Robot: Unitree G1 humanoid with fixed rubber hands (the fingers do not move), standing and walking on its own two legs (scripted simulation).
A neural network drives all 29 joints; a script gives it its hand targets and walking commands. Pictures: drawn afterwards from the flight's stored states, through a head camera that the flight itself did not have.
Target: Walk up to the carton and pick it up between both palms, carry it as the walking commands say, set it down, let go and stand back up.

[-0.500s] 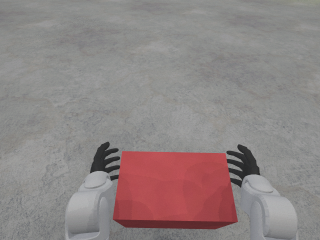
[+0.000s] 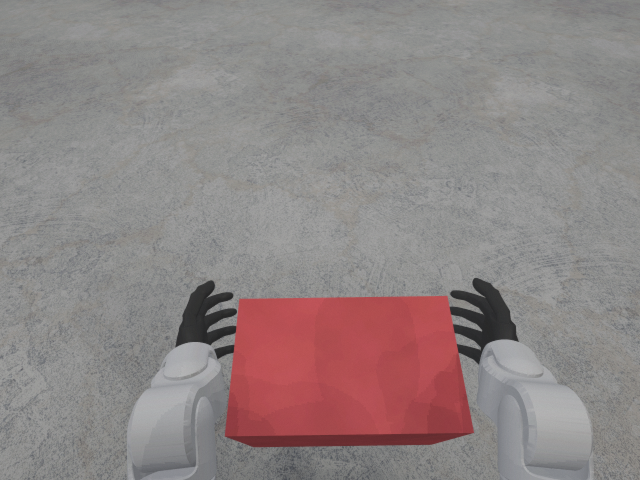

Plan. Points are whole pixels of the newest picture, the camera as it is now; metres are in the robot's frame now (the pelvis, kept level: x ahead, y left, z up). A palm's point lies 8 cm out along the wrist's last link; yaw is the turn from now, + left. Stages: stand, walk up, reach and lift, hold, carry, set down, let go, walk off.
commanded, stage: carry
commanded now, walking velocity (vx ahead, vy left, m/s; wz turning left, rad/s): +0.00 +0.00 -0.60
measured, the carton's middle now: (342, 377) +0.27 +0.00 +0.00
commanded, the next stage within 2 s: none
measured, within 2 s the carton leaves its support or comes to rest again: neither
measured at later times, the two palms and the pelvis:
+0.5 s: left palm (318, 353) +0.26 +0.03 +0.09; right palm out of the picture +0.14 -0.26 +0.09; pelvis -0.04 -0.02 +0.00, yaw -20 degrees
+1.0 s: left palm (380, 361) +0.24 -0.03 +0.11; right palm out of the picture +0.03 -0.28 +0.12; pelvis -0.06 +0.00 +0.01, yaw -39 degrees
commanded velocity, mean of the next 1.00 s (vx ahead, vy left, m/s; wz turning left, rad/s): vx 0.00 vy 0.00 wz -0.60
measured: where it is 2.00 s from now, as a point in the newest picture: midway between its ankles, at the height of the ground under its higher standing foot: outside the picture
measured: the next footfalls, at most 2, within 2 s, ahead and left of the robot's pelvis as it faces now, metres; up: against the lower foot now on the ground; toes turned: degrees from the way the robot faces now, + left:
left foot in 0.04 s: +0.04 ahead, +0.12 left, +0.00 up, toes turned +6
right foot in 0.38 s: +0.00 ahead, -0.13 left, +0.00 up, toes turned -25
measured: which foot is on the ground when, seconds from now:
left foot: up 0.00-0.02, down 0.04-0.38, up 0.40-0.72, down 0.74-1.00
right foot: down 0.00-0.06, up 0.08-0.36, down 0.38-0.76, up 0.78-1.00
